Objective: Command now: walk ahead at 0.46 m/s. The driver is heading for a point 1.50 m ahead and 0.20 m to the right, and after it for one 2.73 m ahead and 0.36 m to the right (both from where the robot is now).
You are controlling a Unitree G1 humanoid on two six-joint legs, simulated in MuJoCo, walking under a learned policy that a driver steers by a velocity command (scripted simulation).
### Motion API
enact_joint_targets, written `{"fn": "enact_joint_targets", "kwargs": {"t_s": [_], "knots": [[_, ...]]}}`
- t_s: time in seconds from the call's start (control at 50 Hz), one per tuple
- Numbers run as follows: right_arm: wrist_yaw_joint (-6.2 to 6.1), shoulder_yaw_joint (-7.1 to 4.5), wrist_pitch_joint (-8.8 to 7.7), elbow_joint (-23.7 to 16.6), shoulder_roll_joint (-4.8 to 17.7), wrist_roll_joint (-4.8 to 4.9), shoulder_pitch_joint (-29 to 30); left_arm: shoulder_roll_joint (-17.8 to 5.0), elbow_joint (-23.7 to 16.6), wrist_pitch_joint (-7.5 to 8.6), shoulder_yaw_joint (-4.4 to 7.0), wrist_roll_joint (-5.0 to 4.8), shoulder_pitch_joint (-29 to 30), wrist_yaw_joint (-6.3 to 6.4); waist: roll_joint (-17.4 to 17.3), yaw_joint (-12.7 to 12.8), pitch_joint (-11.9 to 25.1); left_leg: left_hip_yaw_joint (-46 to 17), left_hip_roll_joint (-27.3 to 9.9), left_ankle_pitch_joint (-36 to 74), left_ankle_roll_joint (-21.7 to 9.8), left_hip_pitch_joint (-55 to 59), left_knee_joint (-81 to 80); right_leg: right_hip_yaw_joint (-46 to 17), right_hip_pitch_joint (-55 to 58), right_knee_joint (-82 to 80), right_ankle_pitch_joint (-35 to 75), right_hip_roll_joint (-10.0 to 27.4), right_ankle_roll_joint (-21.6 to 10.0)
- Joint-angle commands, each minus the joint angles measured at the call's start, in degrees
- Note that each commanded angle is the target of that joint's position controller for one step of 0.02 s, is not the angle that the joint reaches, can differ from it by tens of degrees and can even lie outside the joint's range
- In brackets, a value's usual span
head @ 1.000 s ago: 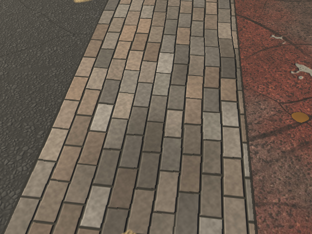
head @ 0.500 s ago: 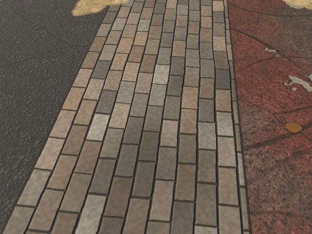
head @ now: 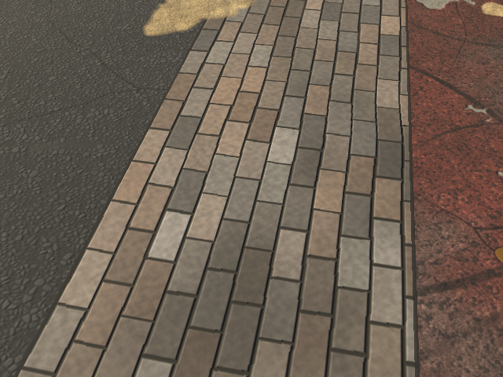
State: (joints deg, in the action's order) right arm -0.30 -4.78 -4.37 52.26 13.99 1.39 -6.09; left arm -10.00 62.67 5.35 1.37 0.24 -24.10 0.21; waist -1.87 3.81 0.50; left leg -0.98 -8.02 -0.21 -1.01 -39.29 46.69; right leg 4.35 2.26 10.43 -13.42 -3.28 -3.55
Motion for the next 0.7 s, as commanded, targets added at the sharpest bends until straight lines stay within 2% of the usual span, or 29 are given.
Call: {"fn": "enact_joint_targets", "kwargs": {"t_s": [0.02, 0.08, 0.12, 0.14, 0.16, 0.18, 0.2, 0.22, 0.24, 0.26, 0.28, 0.3, 0.32, 0.34, 0.36, 0.38, 0.44, 0.48, 0.56, 0.64, 0.7], "knots": [[0.89, 0.56, -0.85, -4.7, 1.2, 0.10, 8.2, -10.0, -2.4, 0.32, 1.87, -0.44, -1.8, 0.64, 4.9, 0.2, -8.7, 1.8, 1.5, 4.4, 0.4, -3.3, -7.8, -8.0, -4.3, -6.3, 11.9, 15.5, -7.4], [2.07, 1.13, -1.44, -6.5, 1.1, 0.37, 12.7, -10.1, -1.8, -0.26, 2.18, -0.89, -4.2, 0.67, 5.0, 1.0, -9.7, 2.1, 2.5, 3.2, -0.8, -3.5, -12.5, -6.9, 0.3, -4.1, 13.8, 17.1, -7.2], [2.87, 1.25, -1.86, -7.6, 1.7, 0.52, 14.0, -10.8, -1.8, -0.60, 2.61, -1.11, -4.2, 0.75, 5.8, 0.3, -9.4, 2.4, 3.3, 0.4, -2.2, -1.9, -15.0, -6.5, 3.2, -1.7, 17.6, 18.5, -6.7], [3.13, 1.01, -2.03, -7.8, 2.6, 0.57, 13.0, -11.4, -2.1, -0.75, 2.87, -1.14, -3.5, 0.76, 6.4, -0.9, -8.3, 2.9, 4.2, -1.5, -3.1, 1.0, -16.1, -6.1, 4.2, 0.3, 22.8, 18.8, -6.2], [3.19, 0.41, -2.14, -7.4, 4.0, 0.56, 10.4, -12.3, -2.4, -0.88, 3.14, -1.03, -2.5, 0.77, 7.7, -2.8, -5.9, 3.9, 5.9, -3.2, -4.1, 6.2, -16.4, -5.7, 4.9, 3.8, 32.8, 18.9, -5.5], [3.02, -0.62, -2.18, -6.1, 6.1, 0.53, 4.6, -13.1, -2.7, -1.18, 3.37, -0.83, -1.4, 0.74, 8.9, -6.2, -1.7, 5.4, 8.1, -4.2, -5.4, 14.4, -16.3, -4.5, 4.8, 11.0, 43.9, 18.1, -4.7], [2.63, -2.07, -2.04, -2.8, 8.8, 0.55, -6.0, -12.4, -3.2, -1.52, 3.04, -0.62, -0.4, 0.70, 8.8, -11.4, 4.5, 6.3, 9.7, -3.7, -7.2, 28.4, -16.6, -2.4, 0.6, 23.2, 48.1, 15.3, -3.0], [1.92, -3.31, -1.81, -0.5, 13.3, -0.31, -16.9, -10.4, -4.7, -1.49, 2.06, 0.13, -0.6, 0.55, 2.7, -14.5, 13.1, -6.7, -1.3, -5.4, -10.9, 47.9, -14.9, -0.8, -14.1, 42.4, 30.9, 12.0, -1.0], [2.42, -3.50, -1.80, 1.1, 16.1, -1.38, -20.4, -0.9, -4.9, -0.13, -0.41, -0.71, -8.5, -0.16, -13.4, -9.0, 22.8, -37.8, -15.0, -20.2, -20.1, 64.4, -24.5, -4.9, -34.4, 62.2, -14.9, 0.1, 2.0], [2.58, -1.91, -2.04, 0.9, 10.6, -1.13, -18.9, -6.8, -5.0, 1.58, 0.87, -2.48, -3.5, -0.42, -9.1, -11.1, 20.6, -42.5, -13.7, -23.5, -17.7, 62.1, -30.3, -13.2, -40.4, 69.3, -18.2, 1.8, 0.6], [2.48, -1.12, -2.29, 0.2, 8.2, -0.72, -13.3, -9.9, -7.3, 2.37, 1.73, -3.65, 2.4, -0.45, -7.6, -9.8, 11.5, -32.8, -12.3, -19.2, -14.9, 54.5, -30.8, -11.1, -44.9, 70.6, -14.2, 4.8, -0.4], [2.50, -0.35, -2.51, -1.1, 6.5, -0.80, -7.7, -10.6, -8.1, 2.66, 1.85, -3.29, 5.5, 0.04, -1.5, -7.8, 7.2, -25.0, -10.5, -11.8, -13.6, 45.0, -32.0, -9.8, -42.5, 67.9, -8.3, 8.1, -0.6], [2.72, 0.03, -2.76, -1.4, 5.1, -1.39, -4.5, -10.5, -8.2, 2.29, 2.45, -2.23, 6.7, 0.51, 0.5, -5.7, 4.1, -19.4, -8.4, -6.5, -12.7, 36.8, -33.6, -9.2, -39.3, 64.2, -4.8, 10.3, -0.6], [2.89, 0.52, -2.99, -1.1, 3.7, -1.95, -3.4, -9.4, -7.8, 1.34, 2.67, -1.83, 4.8, 0.60, -0.5, -3.4, 3.4, -15.5, -6.5, -4.9, -12.2, 32.2, -35.2, -9.7, -35.4, 62.0, -2.9, 12.0, -0.7], [2.99, 0.63, -3.02, -0.5, 3.3, -1.95, -3.8, -8.0, -7.5, 0.48, 2.64, -1.81, 3.5, 0.63, -1.4, -2.6, 2.7, -13.6, -5.7, -4.7, -12.4, 29.7, -36.8, -9.5, -33.7, 60.1, -2.4, 12.4, -0.6], [2.82, 0.59, -3.08, 0.1, 3.7, -1.75, -4.7, -7.2, -7.5, -0.18, 2.62, -1.81, 3.2, 0.72, -1.6, -2.1, 1.6, -11.7, -5.2, -4.2, -12.9, 27.9, -38.2, -9.0, -33.4, 58.2, -2.3, 12.8, -0.3], [1.52, 0.15, -3.05, 1.3, 6.4, -1.72, -7.6, -8.0, -9.8, -1.05, 3.03, -1.17, 9.3, 0.97, -0.8, -2.5, -2.2, -8.6, -4.8, -3.2, -13.6, 26.9, -41.1, -8.2, -39.3, 50.4, 3.6, 13.7, 1.6], [0.72, 0.08, -2.65, 1.8, 7.0, -1.58, -10.0, -8.2, -11.3, -0.95, 3.22, -0.71, 13.8, 0.85, -0.5, -3.7, -3.2, -7.4, -4.6, -2.6, -13.1, 29.2, -41.7, -7.9, -43.2, 43.7, 9.8, 13.5, 2.7], [0.01, 0.12, -2.10, 2.5, 7.6, -1.00, -13.4, -6.9, -13.3, -0.28, 2.74, -0.85, 21.4, 0.03, -1.1, -6.0, -4.2, -3.0, -2.6, -1.4, -10.8, 31.5, -41.6, -5.4, -41.7, 30.0, 19.7, 11.0, 3.0], [-0.09, -0.11, -1.38, 4.2, 8.2, -0.55, -17.5, -6.7, -15.4, 0.09, 2.11, -1.42, 28.0, -1.13, -1.2, -8.2, -5.8, -2.1, -4.4, -1.3, -10.5, 37.7, -39.5, -4.3, -42.0, 22.9, 18.6, 9.3, 2.7], [-0.36, -0.64, -0.53, 4.9, 8.9, -0.30, -18.0, -7.7, -16.9, 0.66, 2.11, -1.65, 29.6, -2.22, -2.0, -7.5, -6.0, -2.8, -7.2, 2.0, -9.7, 42.9, -35.9, -4.5, -41.6, 19.8, 13.0, 8.6, 0.8]]}}
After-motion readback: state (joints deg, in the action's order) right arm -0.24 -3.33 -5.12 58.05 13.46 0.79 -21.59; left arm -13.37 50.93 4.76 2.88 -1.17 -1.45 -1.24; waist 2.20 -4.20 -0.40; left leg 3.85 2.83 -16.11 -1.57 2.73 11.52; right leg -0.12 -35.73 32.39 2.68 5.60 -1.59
